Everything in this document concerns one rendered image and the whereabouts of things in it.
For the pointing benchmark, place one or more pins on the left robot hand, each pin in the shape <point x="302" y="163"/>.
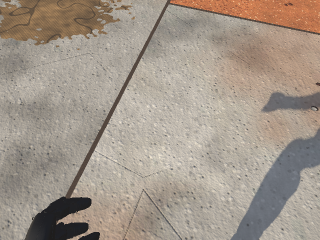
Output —
<point x="43" y="226"/>

